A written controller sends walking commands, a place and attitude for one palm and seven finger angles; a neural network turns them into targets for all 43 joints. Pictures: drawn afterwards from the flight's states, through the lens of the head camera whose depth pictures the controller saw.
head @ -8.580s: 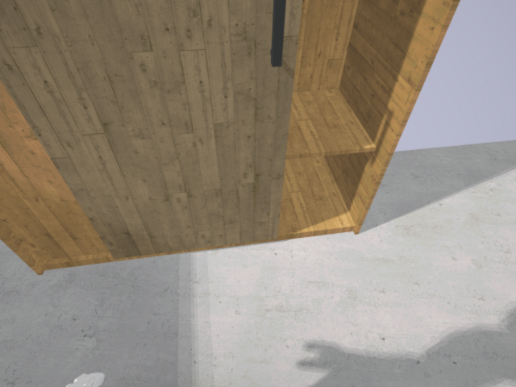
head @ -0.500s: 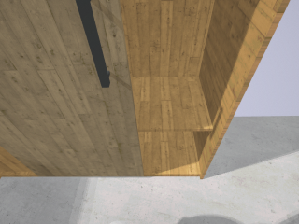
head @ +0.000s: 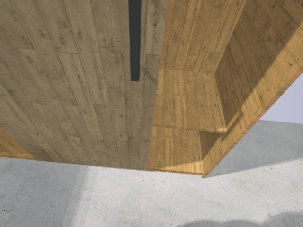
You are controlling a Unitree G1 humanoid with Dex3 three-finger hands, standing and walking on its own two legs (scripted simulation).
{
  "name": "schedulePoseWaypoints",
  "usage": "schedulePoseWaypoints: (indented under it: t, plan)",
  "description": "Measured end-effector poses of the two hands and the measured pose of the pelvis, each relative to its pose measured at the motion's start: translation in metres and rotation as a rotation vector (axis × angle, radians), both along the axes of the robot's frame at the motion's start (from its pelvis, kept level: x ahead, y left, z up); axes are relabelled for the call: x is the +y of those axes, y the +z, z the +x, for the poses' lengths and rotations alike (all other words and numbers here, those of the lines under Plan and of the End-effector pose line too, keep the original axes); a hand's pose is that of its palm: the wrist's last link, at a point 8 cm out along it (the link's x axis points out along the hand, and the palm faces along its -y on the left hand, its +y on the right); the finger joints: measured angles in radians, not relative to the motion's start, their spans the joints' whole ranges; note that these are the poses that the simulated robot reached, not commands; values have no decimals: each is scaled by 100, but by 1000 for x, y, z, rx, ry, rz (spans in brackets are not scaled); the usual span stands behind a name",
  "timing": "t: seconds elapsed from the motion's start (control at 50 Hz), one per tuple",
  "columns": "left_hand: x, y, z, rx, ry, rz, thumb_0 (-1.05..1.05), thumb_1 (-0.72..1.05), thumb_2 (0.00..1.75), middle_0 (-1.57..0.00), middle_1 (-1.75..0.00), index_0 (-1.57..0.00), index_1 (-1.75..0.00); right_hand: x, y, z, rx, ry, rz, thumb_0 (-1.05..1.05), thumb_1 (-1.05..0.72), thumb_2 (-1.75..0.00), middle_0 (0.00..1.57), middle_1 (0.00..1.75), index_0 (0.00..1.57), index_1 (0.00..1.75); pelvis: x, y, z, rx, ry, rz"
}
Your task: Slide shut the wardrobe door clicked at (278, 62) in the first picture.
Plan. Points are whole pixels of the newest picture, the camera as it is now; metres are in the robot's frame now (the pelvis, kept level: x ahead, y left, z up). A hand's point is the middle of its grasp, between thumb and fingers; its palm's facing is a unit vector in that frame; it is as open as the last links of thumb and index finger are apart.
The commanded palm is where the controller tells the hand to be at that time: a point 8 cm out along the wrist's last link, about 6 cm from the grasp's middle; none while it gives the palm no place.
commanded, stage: come to a stop and stand still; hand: left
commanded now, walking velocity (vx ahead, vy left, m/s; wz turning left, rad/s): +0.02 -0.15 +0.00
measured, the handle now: (136, 34) +0.49 +0.10 +0.24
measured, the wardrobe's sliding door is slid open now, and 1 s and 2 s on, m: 0.38 0.38 0.38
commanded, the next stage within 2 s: look again from close up in 1.24 s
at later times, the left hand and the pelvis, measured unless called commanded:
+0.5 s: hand out of the picture -0.01 +0.11 -0.17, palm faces +0.02 -0.98 -0.22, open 7.3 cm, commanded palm none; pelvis -0.02 -0.06 +0.00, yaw +0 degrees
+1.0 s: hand out of the picture -0.04 +0.09 -0.18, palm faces +0.09 -0.98 -0.16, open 7.4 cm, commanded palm none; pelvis +0.00 -0.06 +0.00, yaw +1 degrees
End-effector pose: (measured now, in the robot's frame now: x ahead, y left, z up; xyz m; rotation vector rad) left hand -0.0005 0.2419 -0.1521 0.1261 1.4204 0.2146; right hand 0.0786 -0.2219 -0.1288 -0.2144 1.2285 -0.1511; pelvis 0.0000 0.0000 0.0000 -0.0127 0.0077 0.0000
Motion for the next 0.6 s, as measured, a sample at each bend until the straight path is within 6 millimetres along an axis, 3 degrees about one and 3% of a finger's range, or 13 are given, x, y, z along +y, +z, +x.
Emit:
schedulePoseWaypoints:
  t: [0.18, 0.3, 0.4, 0.5, 0.6]
  plan:
    - [-6, 9, 5, -18, -69, 4, 0, 91, 90, -20, -30, -20, -30, -18, -2, -49, 34, -69, 9, 0, -92, -90, 20, 30, 21, 30, -9, 4, -16, 5, -18, 0]
    - [-36, 13, 8, -80, -93, 29, 0, 91, 90, -20, -30, -20, -30, -41, -22, -99, 120, -119, 57, 1, -91, -90, 20, 30, 20, 30, -33, -3, -24, -13, -12, 25]
    - [-62, 18, 0, -84, -85, 23, 0, 92, 89, -20, -30, -20, -30, -47, -28, -131, 198, -125, 95, 1, -91, -90, 20, 30, 20, 30, -47, 0, -21, -26, -1, 20]
    - [-80, 14, -16, -46, -61, 7, 1, 93, 89, -20, -30, -20, -30, -47, -27, -150, 257, -125, 115, 1, -91, -90, 20, 30, 20, 30, -61, 0, -20, -34, 5, 20]
    - [-99, 10, -35, 6, -29, -25, 1, 92, 89, -20, -30, -20, -30, -48, -26, -154, 297, -117, 120, 1, -91, -90, 20, 30, 20, 30, -68, 0, -18, -32, 11, 16]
